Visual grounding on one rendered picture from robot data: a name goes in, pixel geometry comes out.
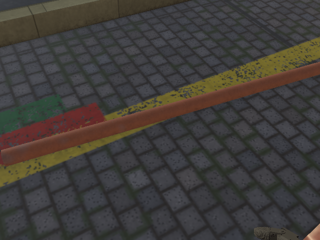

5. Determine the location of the robot right hand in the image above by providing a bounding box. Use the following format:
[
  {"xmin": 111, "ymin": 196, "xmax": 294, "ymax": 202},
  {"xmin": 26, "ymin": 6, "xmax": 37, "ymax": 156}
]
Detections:
[{"xmin": 254, "ymin": 227, "xmax": 300, "ymax": 240}]

